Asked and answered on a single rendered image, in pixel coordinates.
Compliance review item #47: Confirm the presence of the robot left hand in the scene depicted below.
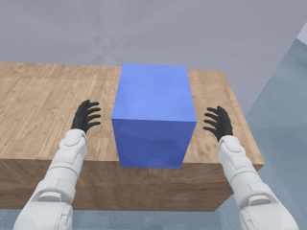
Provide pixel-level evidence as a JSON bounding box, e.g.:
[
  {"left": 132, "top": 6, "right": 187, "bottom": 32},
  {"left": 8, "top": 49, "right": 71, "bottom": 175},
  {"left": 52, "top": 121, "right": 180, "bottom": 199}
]
[{"left": 71, "top": 100, "right": 101, "bottom": 134}]

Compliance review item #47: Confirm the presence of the robot right upper arm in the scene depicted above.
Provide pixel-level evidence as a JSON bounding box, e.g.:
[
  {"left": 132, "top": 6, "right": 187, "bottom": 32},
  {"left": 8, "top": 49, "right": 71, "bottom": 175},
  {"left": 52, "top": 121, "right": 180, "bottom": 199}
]
[{"left": 239, "top": 202, "right": 296, "bottom": 230}]

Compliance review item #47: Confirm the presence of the carton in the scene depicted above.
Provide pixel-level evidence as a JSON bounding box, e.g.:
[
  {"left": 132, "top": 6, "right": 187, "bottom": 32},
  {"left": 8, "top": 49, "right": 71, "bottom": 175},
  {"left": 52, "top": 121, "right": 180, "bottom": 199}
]
[{"left": 111, "top": 63, "right": 197, "bottom": 169}]

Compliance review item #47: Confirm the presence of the robot right hand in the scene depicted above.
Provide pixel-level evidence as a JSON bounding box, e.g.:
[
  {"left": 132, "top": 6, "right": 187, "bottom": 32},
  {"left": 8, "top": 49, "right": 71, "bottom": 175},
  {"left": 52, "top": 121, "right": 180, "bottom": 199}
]
[{"left": 203, "top": 105, "right": 233, "bottom": 143}]

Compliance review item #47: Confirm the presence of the robot right forearm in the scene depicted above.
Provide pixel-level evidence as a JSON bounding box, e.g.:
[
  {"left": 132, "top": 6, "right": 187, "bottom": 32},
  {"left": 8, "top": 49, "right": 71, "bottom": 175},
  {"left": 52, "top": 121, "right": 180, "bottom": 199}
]
[{"left": 217, "top": 135, "right": 299, "bottom": 230}]

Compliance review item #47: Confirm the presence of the robot left forearm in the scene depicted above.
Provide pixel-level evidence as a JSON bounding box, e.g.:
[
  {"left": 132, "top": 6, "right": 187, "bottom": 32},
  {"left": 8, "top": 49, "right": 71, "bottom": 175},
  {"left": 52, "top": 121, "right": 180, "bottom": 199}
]
[{"left": 12, "top": 128, "right": 87, "bottom": 230}]

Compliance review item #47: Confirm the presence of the pedestal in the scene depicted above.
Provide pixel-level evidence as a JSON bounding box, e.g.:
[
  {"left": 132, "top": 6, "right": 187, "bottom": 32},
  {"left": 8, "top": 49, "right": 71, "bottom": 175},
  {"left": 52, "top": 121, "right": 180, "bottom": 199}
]
[{"left": 0, "top": 61, "right": 265, "bottom": 212}]

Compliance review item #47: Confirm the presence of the robot left upper arm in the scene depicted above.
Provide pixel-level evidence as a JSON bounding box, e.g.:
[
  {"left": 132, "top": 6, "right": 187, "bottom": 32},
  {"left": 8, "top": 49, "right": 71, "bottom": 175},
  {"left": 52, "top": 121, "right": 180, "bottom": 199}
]
[{"left": 15, "top": 201, "right": 73, "bottom": 230}]

